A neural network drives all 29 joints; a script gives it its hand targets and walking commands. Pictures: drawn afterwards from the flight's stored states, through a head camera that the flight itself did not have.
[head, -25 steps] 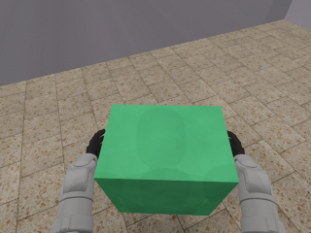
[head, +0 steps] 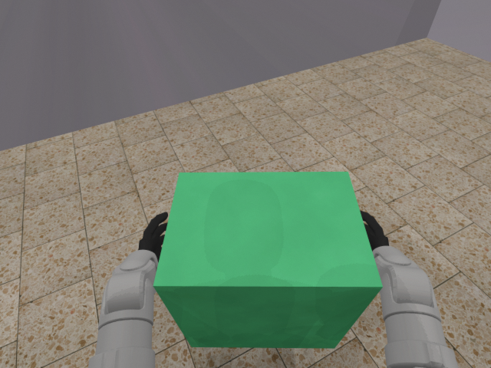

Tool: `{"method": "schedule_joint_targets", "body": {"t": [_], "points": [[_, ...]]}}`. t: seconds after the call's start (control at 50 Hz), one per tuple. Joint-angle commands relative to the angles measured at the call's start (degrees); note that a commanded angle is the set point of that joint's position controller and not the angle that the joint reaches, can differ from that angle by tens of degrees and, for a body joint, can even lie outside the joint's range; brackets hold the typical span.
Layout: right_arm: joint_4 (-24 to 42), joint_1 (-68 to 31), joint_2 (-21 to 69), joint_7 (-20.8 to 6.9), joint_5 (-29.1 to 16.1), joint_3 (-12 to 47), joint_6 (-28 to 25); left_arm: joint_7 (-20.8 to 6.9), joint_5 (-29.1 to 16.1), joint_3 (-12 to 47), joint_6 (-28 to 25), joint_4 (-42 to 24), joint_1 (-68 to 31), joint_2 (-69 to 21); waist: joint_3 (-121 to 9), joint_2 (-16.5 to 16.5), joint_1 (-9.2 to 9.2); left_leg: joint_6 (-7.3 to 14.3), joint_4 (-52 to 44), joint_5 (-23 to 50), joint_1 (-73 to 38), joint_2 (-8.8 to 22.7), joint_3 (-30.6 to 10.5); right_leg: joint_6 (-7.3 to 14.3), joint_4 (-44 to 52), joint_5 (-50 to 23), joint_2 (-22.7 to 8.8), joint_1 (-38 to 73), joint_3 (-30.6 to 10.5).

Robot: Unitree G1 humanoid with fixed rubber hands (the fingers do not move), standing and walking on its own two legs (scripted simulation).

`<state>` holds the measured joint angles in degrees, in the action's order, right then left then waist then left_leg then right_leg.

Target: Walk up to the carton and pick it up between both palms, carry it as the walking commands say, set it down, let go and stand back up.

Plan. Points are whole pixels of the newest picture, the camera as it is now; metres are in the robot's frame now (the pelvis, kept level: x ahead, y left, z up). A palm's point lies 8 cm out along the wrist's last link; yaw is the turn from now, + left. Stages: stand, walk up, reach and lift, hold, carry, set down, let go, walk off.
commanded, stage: hold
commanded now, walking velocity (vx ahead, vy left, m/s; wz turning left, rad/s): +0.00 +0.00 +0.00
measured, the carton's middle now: (262, 267) +0.30 -0.01 -0.01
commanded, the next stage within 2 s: carry in 0.52 s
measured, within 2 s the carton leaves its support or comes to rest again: neither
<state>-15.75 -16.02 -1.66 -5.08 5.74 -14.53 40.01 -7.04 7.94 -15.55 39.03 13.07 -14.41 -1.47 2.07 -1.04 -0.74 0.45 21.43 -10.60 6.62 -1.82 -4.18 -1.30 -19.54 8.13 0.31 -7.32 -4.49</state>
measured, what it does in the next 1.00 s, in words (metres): lifts its right foot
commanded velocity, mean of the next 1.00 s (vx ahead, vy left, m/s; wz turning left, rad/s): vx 0.00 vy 0.10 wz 0.31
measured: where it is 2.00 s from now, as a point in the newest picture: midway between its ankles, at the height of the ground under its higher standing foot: outside the picture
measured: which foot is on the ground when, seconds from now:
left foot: down 0.00-1.00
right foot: down 0.00-0.82, up 0.84-1.00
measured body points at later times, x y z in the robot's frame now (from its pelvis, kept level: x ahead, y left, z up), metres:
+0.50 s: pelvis +0.04 -0.02 +0.00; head +0.01 -0.03 +0.45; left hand +0.28 +0.18 +0.03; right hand +0.30 -0.20 +0.02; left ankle +0.02 +0.11 -0.75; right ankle +0.03 -0.14 -0.75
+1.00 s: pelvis -0.03 +0.07 -0.03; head -0.10 +0.05 +0.41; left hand +0.21 +0.27 +0.06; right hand +0.23 -0.11 +0.04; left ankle +0.02 +0.09 -0.75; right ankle +0.01 -0.07 -0.70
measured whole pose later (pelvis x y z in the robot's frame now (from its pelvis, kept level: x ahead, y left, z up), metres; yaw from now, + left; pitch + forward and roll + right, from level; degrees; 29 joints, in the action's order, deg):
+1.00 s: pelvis -0.03 +0.07 -0.03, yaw +5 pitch +0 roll -1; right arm 10.0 -6.0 -0.9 -0.3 1.0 -10.8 68.2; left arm -1.5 2.0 -10.7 69.0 -12.8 -5.4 -0.2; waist -11.0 -2.6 -1.2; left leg 9.4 36.6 -14.7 23.0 -5.0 7.6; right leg -2.4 -60.1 28.6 -5.2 -31.8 4.8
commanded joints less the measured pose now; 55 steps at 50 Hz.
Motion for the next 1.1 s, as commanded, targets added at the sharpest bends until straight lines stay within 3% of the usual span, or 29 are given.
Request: {"method": "schedule_joint_targets", "body": {"t": [0.0,0.08,0.14,0.16,0.24,0.26,0.28,0.3,0.4,0.48,0.5,0.54,0.56,0.6,0.64,0.7,0.72,0.74,0.76,0.78,0.8,0.82,0.84,0.88,1.0,1.02,1.04,1.06,1.08], "points": [[20.30,-26.64,50.15,-11.57,-11.04,39.71,-1.39,-7.46,-10.46,39.25,-0.53,-16.50,-26.06,-47.61,-23.78,0.61,-0.06,-0.58,-4.50,18.94,-7.50,-2.66,-0.44,1.58,1.79,-16.62,5.14,12.15,2.47],[27.74,-23.88,49.38,-10.32,-13.40,43.41,-1.39,-6.54,-11.11,40.46,-0.29,-21.38,-19.45,-45.53,-26.52,1.33,1.93,-1.03,-3.81,29.65,-9.22,-2.74,-0.45,0.92,1.24,-25.51,5.54,15.32,2.01],[31.92,-19.05,47.17,-9.13,-14.08,45.90,-1.18,-5.93,-12.89,43.35,0.37,-23.86,-13.55,-46.20,-24.75,2.68,-0.70,-1.54,-2.96,35.63,-12.13,-2.82,-1.71,0.59,0.77,-31.70,5.64,14.13,2.20],[30.22,-16.23,48.54,-8.86,-14.09,45.62,-0.58,-5.56,-13.72,43.57,0.12,-27.01,-15.39,-44.60,-25.70,0.82,1.17,-1.80,-3.02,34.21,-10.94,-3.09,-0.93,0.99,0.76,-32.43,5.45,15.33,1.78],[30.71,-12.73,43.48,-7.60,-10.96,42.46,-0.34,-5.13,-12.03,42.09,0.66,-27.12,-11.99,-39.37,-17.58,4.44,0.29,-0.80,-4.65,26.71,-9.12,-3.24,-1.98,0.74,1.73,-30.04,4.98,13.55,1.21],[29.69,-12.07,44.32,-7.19,-11.56,41.46,0.20,-5.22,-11.01,40.97,0.42,-29.21,-13.13,-36.96,-18.08,-0.17,2.89,-0.91,-4.59,23.53,-6.91,-3.47,-0.68,1.14,1.69,-27.99,4.80,15.86,1.17],[31.45,-12.79,41.42,-6.80,-10.24,41.26,0.13,-5.01,-11.22,40.16,0.87,-26.12,-11.85,-36.01,-16.62,5.46,1.03,0.13,-5.48,23.06,-7.82,-3.32,-1.48,0.44,2.29,-28.36,5.18,13.56,1.40],[29.20,-12.54,43.13,-6.70,-10.69,40.71,0.08,-4.89,-10.52,40.02,0.71,-26.61,-13.46,-36.62,-17.04,-0.14,3.03,-0.23,-5.46,21.37,-7.71,-3.18,-0.95,1.19,2.36,-25.50,4.51,13.52,0.42],[33.58,-14.12,40.47,-5.45,-10.09,41.01,-0.68,-5.84,-11.19,39.79,-0.22,-26.73,-10.38,-33.93,-17.71,4.00,2.46,0.40,-4.50,22.16,-4.99,-3.73,-1.07,0.61,1.55,-27.53,5.20,15.36,0.56],[26.11,-11.33,42.14,-5.32,-9.09,38.85,0.33,-6.03,-10.93,39.31,-0.17,-25.05,-13.48,-34.57,-14.15,0.39,2.70,0.07,-4.73,16.70,-4.59,-3.79,-0.39,0.76,2.89,-22.31,4.41,11.24,0.10],[34.19,-20.85,45.28,-6.18,-11.72,42.18,0.40,-5.88,-15.67,44.60,1.19,-29.90,-20.67,-39.67,-33.56,0.04,0.48,0.21,12.03,14.08,-5.16,7.45,1.81,2.70,-7.51,-32.16,-11.41,10.10,-2.81],[38.79,-24.71,46.10,-5.95,-14.53,45.47,2.15,-5.65,-18.10,45.05,2.64,-32.86,-22.62,-38.59,-29.66,9.23,0.07,-0.74,15.25,-7.69,9.33,2.14,4.50,4.64,-6.26,-37.42,-15.43,10.25,-9.58],[37.68,-22.61,46.12,-5.54,-14.48,44.66,3.80,-5.48,-19.87,46.89,3.83,-35.75,-25.07,-38.94,-27.67,10.59,0.47,-0.58,19.07,-16.45,13.62,1.31,3.64,6.79,-4.44,-31.39,-18.27,9.92,-13.67],[35.55,-22.74,45.56,-5.37,-15.96,44.62,8.06,-4.55,-19.22,45.02,7.28,-34.71,-24.78,-36.19,-27.61,12.87,1.18,-1.03,23.72,-18.64,21.06,4.03,3.67,10.56,-6.11,-38.46,-24.29,9.67,-17.60],[37.62,-19.21,43.88,-5.53,-18.85,45.28,12.05,-3.03,-18.24,44.82,11.35,-35.70,-19.32,-36.02,-27.36,12.54,0.90,-0.68,22.50,-14.29,20.53,5.14,4.14,10.89,-5.57,-32.13,-25.53,3.90,-16.32],[39.58,-21.80,42.69,-6.34,-21.83,45.73,16.79,-2.12,-17.81,46.23,17.90,-35.11,-18.81,-39.95,-27.90,6.65,-0.27,1.90,7.23,-6.46,9.86,5.33,2.46,7.15,-12.59,-25.64,-22.58,-5.58,-8.22],[38.00,-17.03,41.58,-6.83,-20.90,44.82,18.59,-1.82,-16.44,45.50,20.19,-33.48,-15.64,-36.83,-28.89,1.20,-0.83,3.57,0.47,0.93,2.59,6.68,-1.41,3.35,-16.84,-13.34,-17.44,-11.38,-2.78],[39.75,-20.42,42.89,-6.99,-22.60,45.73,20.10,-1.56,-18.54,46.63,21.34,-37.31,-20.39,-38.92,-28.24,-13.64,-0.53,7.10,2.52,23.12,-2.14,15.99,-13.93,-0.84,-27.84,-0.15,-9.17,-20.53,5.44],[40.02,-18.77,43.47,-7.29,-22.94,45.15,21.58,-1.79,-19.32,47.33,23.29,-36.07,-18.86,-41.12,-24.25,-20.12,-0.23,10.05,2.26,35.93,-3.41,18.33,-18.49,-2.25,-36.35,28.11,-1.09,-30.16,9.17],[40.68,-19.05,42.26,-7.59,-23.04,45.09,22.68,-2.18,-18.52,46.90,24.67,-33.57,-16.02,-40.84,-23.86,-19.19,-0.29,12.40,2.07,32.31,-2.36,19.47,-16.69,-1.53,-42.73,29.68,-3.15,-31.37,6.74],[41.48,-24.34,44.56,-7.70,-24.24,45.63,23.44,-1.95,-19.94,47.05,25.17,-37.21,-20.57,-40.79,-22.20,-11.03,-0.19,13.06,2.39,26.05,1.87,18.59,-13.24,-1.64,-45.06,27.92,-4.84,-30.35,7.72],[39.31,-21.57,44.43,-7.28,-23.16,44.40,25.00,-2.63,-20.92,45.89,26.25,-35.61,-21.53,-41.09,-18.28,-5.78,-0.15,11.21,0.61,17.21,9.55,15.94,-12.86,-1.28,-43.81,25.09,-5.72,-29.12,8.28],[40.75,-24.60,45.23,-7.43,-23.40,44.16,26.02,-3.05,-21.23,46.47,26.92,-35.79,-23.77,-42.37,-17.07,-7.22,-0.27,9.40,-1.35,7.50,7.84,13.65,-11.73,-2.04,-43.93,22.16,-5.39,-31.62,9.16],[41.64,-26.42,47.89,-7.12,-25.03,45.97,27.09,-3.35,-22.88,45.25,27.78,-38.40,-25.55,-42.40,-16.48,4.30,-0.25,10.11,-1.82,3.16,13.04,15.02,-14.21,-0.61,-42.63,20.72,-5.20,-29.50,9.87],[50.18,-33.02,45.33,-6.47,-25.99,46.57,28.22,-4.43,-25.35,46.70,29.42,-34.61,-22.94,-47.09,-23.78,-7.47,0.32,5.09,-9.25,-18.12,20.92,10.48,-11.33,-0.01,-30.82,16.09,-3.29,-13.79,13.08],[49.05,-32.61,47.31,-6.44,-26.64,47.51,28.47,-4.55,-26.43,46.69,29.26,-35.62,-25.25,-48.22,-25.57,-7.29,0.56,-0.49,-9.28,-12.29,23.23,8.56,-9.24,0.87,-24.42,16.73,-3.66,-8.04,13.05],[45.99,-28.76,47.26,-6.65,-25.68,46.77,29.36,-4.12,-25.40,46.90,29.50,-38.53,-26.08,-47.57,-25.16,-13.54,0.80,-5.86,-8.22,-6.05,29.87,7.20,-5.27,1.84,-18.33,17.74,-3.10,2.28,15.01],[44.98,-30.14,48.40,-6.59,-25.77,46.84,29.55,-4.23,-25.65,46.39,28.82,-40.82,-29.47,-47.53,-25.57,-6.32,1.95,-7.58,-3.46,-11.14,37.15,4.56,-2.36,3.00,-9.78,17.85,-4.83,13.42,11.96],[44.14,-28.71,48.60,-6.93,-25.89,46.59,30.61,-3.87,-24.61,45.09,28.76,-41.36,-26.53,-45.97,-32.90,25.53,2.09,-4.19,29.05,-22.07,30.22,0.01,5.19,6.61,0.56,29.86,-24.00,8.75,-8.35]]}}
